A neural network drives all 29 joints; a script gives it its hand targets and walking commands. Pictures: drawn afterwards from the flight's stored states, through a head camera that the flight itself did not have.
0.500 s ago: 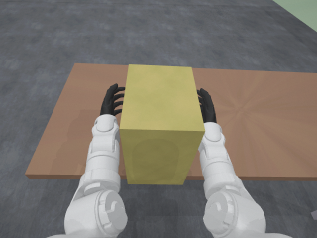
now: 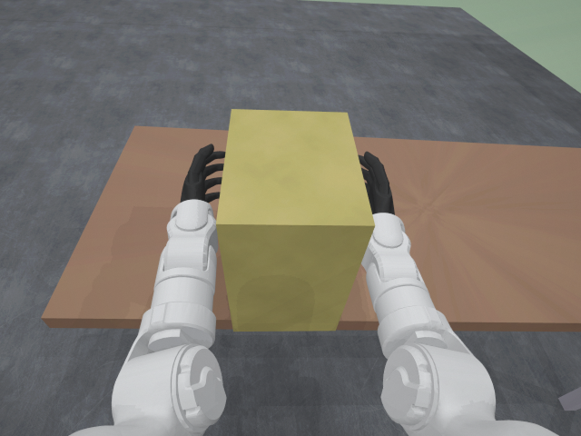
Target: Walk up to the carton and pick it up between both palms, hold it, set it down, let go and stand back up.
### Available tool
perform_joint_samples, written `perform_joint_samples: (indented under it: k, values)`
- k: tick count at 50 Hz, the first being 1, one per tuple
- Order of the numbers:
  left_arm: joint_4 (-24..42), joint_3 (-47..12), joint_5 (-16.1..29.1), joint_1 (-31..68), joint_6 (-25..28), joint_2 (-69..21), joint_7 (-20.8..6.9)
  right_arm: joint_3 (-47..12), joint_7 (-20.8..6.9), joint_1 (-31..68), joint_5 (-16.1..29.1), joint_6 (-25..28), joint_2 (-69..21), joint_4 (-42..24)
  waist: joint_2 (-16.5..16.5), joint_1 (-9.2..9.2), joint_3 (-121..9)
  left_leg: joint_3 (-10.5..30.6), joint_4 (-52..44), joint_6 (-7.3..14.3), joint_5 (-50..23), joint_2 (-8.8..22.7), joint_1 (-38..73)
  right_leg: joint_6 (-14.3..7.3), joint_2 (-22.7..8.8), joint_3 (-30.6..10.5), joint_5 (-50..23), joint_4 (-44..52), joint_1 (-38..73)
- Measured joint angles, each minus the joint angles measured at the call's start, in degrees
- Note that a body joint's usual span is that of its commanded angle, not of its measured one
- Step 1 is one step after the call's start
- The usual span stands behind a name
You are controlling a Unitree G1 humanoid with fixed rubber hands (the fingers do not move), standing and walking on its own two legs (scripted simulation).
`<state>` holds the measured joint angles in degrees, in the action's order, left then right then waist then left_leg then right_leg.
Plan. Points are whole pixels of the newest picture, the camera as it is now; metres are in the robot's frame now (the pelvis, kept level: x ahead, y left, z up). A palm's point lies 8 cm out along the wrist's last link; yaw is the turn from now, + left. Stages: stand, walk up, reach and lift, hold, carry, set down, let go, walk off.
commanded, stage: reach and lift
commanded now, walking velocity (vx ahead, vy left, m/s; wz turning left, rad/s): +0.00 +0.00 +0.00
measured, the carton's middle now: (287, 227) +0.39 +0.01 +0.07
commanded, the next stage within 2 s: none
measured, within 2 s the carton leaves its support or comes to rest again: neither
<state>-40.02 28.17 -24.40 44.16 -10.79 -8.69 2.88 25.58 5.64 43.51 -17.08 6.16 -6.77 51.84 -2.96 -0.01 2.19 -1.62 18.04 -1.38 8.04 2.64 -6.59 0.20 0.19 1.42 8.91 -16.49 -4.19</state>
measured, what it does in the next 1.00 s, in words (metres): stands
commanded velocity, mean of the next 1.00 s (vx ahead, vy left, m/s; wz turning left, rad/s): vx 0.00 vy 0.00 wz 0.00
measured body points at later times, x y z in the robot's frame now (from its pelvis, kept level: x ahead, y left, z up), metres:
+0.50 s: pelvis -0.01 +0.01 +0.00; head -0.04 +0.05 +0.45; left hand +0.41 +0.15 +0.17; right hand +0.41 -0.10 +0.17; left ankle +0.02 +0.13 -0.75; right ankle +0.00 -0.12 -0.75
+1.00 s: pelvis -0.01 +0.01 +0.00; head -0.06 +0.03 +0.44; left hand +0.39 +0.15 +0.21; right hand +0.39 -0.11 +0.20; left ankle +0.02 +0.13 -0.75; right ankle +0.00 -0.12 -0.75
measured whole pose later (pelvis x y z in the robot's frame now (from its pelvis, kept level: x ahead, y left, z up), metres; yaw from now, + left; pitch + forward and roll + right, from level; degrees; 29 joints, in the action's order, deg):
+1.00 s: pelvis -0.01 +0.01 +0.00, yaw +2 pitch -10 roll -1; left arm -26.7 21.7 -23.5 48.7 -35.8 -3.9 1.1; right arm 5.0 12.0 50.1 6.6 -10.8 -0.2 48.2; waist -2.7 5.0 2.2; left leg -0.1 19.2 -0.5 8.7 1.5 -0.8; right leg 1.0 -0.8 3.1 8.9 -15.0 3.6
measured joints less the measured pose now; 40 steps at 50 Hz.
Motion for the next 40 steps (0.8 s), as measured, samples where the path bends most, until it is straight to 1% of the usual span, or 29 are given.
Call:
perform_joint_samples:
  k: [5, 8, 12, 19, 25, 29, 33, 37, 40]
  values:
    - [0.69, -0.40, 0.57, 1.12, -3.60, 0.82, -0.38, -1.77, 1.02, 0.81, 3.25, -2.49, 0.29, 0.16, -0.17, 0.14, 0.53, -0.09, -0.39, 0.17, -0.54, -0.21, 1.15, 0.12, -0.21, -0.06, -0.26, -0.15, 0.90]
    - [0.83, -0.91, 1.18, 2.02, -5.10, 1.43, -0.39, -2.00, 1.42, 1.44, 4.24, -3.35, 0.32, 0.11, -0.27, 0.14, 0.02, -0.07, -0.49, 0.31, -0.87, -0.39, 1.05, 0.21, -0.39, -0.03, -0.50, -0.18, 0.76]
    - [0.31, -1.56, 1.63, 4.03, -7.04, 2.44, -0.14, -1.13, 1.47, 3.32, 4.67, -4.55, 0.50, 0.66, -0.55, 0.12, -0.64, 0.00, -0.61, 0.49, -1.18, -0.65, 1.16, 0.29, -0.64, 0.06, -0.70, -0.16, 0.89]
    - [-0.94, -1.22, 0.80, 7.47, -10.86, 3.77, -0.22, 1.18, 1.10, 7.22, 4.71, -7.07, 0.93, 2.91, -1.28, 0.56, -0.54, -0.06, -1.33, 0.83, -1.54, -1.13, 2.31, 0.54, -1.10, 0.04, -0.86, 0.23, 1.92]
    - [-0.18, -2.13, 0.38, 7.46, -12.90, 3.80, 0.16, 0.18, 0.95, 7.83, 6.13, -7.95, 1.72, 3.84, -1.32, 1.06, -0.78, -0.27, -1.25, 0.87, -1.03, -1.16, 2.83, 0.72, -1.15, -0.14, -0.99, 1.22, 2.87]
    - [1.81, -3.55, 0.78, 6.26, -14.38, 3.46, 0.93, -2.88, 1.10, 7.38, 8.66, -8.14, 2.77, 4.16, -1.01, 1.35, -0.92, -0.27, -0.72, 0.77, -0.29, -1.04, 3.26, 0.76, -1.03, -0.12, -0.78, 1.71, 3.78]
    - [4.58, -5.50, 1.32, 4.35, -15.87, 3.46, 1.33, -8.30, 1.98, 6.43, 12.66, -8.87, 4.04, 3.40, -0.56, 1.84, -0.93, 0.04, 0.06, 0.64, 0.63, -0.80, 4.19, 0.75, -0.79, 0.18, -0.46, 2.22, 5.41]
    - [7.79, -7.05, 2.25, 2.64, -18.06, 3.99, 1.17, -13.65, 3.32, 5.93, 16.90, -10.56, 4.99, 1.94, -0.42, 3.09, -0.60, 0.87, 0.78, 0.50, 1.31, -0.74, 5.26, 0.71, -0.69, 1.01, 0.09, 2.30, 7.19]
    - [10.16, -7.47, 2.62, 2.00, -19.72, 4.40, 0.51, -17.10, 4.48, 5.59, 19.62, -12.10, 5.53, 0.06, -0.44, 4.08, -0.37, 1.43, 1.09, 0.49, 1.51, -0.81, 5.89, 0.74, -0.72, 1.56, 0.39, 2.15, 8.10]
